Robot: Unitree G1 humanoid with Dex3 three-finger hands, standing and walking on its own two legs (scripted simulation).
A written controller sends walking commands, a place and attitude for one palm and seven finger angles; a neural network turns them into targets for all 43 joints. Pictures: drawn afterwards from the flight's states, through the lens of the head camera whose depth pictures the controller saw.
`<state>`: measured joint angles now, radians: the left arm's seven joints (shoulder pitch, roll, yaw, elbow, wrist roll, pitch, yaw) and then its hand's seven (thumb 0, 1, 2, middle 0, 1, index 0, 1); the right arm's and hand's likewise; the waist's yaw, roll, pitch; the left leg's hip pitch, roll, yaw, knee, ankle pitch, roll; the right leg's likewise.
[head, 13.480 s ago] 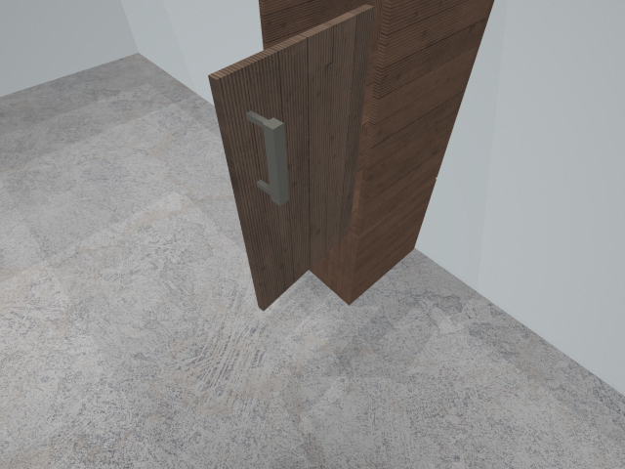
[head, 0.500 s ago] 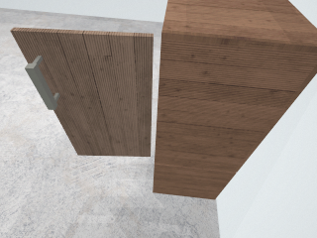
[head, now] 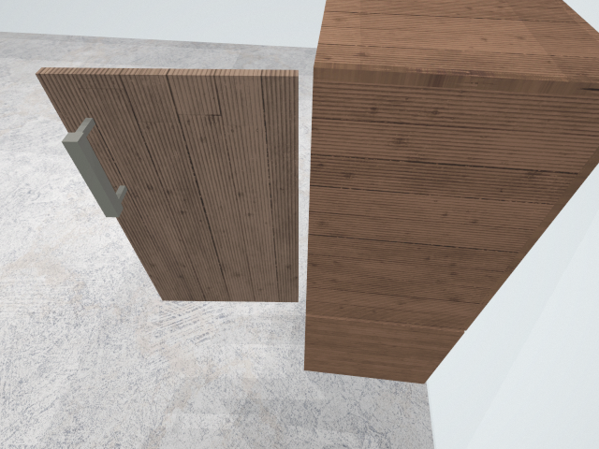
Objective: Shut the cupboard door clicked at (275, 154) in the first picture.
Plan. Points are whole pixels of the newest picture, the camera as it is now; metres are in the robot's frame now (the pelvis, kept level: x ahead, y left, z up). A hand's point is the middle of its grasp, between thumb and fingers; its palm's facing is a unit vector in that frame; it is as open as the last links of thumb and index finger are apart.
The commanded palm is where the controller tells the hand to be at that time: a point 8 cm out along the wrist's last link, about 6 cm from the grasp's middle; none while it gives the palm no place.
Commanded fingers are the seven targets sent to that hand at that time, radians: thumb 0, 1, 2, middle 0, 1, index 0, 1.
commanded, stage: look again from close up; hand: left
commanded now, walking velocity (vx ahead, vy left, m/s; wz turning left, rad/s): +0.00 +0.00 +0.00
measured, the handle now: (101, 169) +0.48 +0.34 +0.11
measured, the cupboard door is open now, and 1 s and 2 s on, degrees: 96 96 96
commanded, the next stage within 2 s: shuffle to correct the standing spot in 0.26 s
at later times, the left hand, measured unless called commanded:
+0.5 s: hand out of the picture +0.01 +0.19 -0.17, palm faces +0.02 -0.98 -0.20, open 7.4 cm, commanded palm none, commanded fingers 0.00 0.90 0.90 -0.20 -0.30 -0.20 -0.30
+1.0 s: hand out of the picture +0.03 +0.25 -0.16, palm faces +0.07 -0.96 -0.28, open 7.4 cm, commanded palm none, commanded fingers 0.00 0.90 0.90 -0.20 -0.30 -0.20 -0.30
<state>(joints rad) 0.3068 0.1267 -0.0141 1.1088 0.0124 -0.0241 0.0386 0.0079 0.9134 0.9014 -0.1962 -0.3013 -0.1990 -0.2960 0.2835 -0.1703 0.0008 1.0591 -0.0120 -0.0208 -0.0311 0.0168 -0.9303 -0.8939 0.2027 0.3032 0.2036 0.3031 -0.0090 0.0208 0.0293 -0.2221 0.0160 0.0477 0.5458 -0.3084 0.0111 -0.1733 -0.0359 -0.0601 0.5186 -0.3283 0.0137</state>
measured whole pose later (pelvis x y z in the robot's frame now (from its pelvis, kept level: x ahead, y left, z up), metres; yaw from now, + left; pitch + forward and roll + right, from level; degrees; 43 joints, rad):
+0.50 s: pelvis +0.00 +0.01 +0.00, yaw +0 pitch -1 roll +0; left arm 0.28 0.17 0.00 1.08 0.01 0.00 0.03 0.01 0.91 0.90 -0.20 -0.30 -0.20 -0.30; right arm 0.27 -0.17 0.02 1.08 -0.01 -0.01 -0.02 0.01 -0.92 -0.89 0.20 0.30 0.20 0.30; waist 0.01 -0.01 0.04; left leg -0.20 -0.01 0.06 0.50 -0.28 0.03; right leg -0.16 -0.06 -0.05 0.49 -0.31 0.03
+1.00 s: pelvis +0.01 +0.06 +0.00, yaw +0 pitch +0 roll +2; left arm 0.28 0.17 0.04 0.97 0.03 -0.02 0.05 0.01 0.91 0.90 -0.20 -0.30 -0.20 -0.30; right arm 0.22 -0.20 -0.03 0.97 -0.02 0.05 0.00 0.01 -0.91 -0.89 0.20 0.30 0.20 0.30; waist 0.04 0.01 0.06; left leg -0.41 -0.05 0.06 0.93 -0.50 0.00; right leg -0.23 -0.12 -0.08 0.59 -0.36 0.03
